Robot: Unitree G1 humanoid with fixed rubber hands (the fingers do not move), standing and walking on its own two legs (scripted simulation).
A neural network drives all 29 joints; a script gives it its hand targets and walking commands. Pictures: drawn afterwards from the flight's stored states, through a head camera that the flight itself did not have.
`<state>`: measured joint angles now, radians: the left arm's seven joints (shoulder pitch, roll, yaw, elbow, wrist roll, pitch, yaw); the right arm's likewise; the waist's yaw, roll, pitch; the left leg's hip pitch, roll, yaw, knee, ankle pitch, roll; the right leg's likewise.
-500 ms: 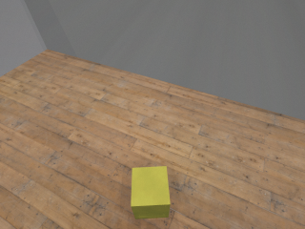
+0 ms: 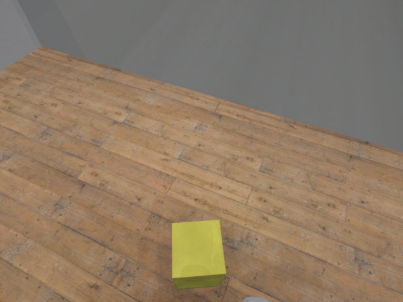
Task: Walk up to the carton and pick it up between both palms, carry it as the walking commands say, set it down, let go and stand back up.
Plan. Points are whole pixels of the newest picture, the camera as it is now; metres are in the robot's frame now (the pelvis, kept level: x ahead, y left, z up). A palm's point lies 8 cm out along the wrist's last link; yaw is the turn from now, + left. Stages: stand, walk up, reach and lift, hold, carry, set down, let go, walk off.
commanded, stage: walk up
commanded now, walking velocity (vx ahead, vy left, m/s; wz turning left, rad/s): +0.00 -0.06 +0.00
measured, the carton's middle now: (197, 255) +0.37 +0.02 -0.65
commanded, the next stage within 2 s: stand in 0.60 s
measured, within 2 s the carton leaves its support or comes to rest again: neither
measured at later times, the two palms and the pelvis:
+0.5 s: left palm out of the picture +0.01 +0.21 -0.15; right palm out of the picture -0.01 -0.23 -0.14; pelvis -0.01 -0.01 +0.00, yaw +1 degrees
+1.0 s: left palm out of the picture -0.03 +0.19 -0.14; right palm out of the picture -0.03 -0.22 -0.14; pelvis +0.00 -0.02 +0.00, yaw +1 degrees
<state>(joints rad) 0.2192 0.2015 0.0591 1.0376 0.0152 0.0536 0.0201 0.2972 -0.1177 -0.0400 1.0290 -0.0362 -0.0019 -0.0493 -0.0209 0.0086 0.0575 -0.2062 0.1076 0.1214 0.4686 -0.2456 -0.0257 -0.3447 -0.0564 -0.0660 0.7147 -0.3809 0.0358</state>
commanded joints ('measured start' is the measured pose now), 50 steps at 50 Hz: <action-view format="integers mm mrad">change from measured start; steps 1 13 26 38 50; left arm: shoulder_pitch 170 27 59 121 -546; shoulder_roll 5 61 2 -11 156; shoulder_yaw -7 -8 -18 -37 -70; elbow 17 -48 18 87 -562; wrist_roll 2 18 -3 -7 -108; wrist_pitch -33 -68 -58 -73 -2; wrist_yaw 7 32 -5 7 15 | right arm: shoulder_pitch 43 68 34 110 -583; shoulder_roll -139 -74 -106 -73 -205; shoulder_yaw -28 -4 9 22 75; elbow -30 -39 28 90 -562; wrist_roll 12 25 36 34 145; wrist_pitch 4 51 -15 -29 61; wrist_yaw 6 9 5 6 3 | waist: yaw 49 6 26 27 0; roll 136 -50 59 -25 74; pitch -16 -166 28 32 -198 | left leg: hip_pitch -64 -90 4 28 -355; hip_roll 114 -55 51 22 -43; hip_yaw -100 -120 -184 -174 -99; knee -107 408 -228 -226 42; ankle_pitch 203 -201 69 54 -317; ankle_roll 102 11 90 68 89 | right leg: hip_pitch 216 206 221 198 11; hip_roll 19 -238 -48 -60 46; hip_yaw -74 131 46 78 49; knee -286 -414 -377 -416 -152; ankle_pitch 221 480 294 299 -119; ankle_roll -26 -200 -57 -53 -85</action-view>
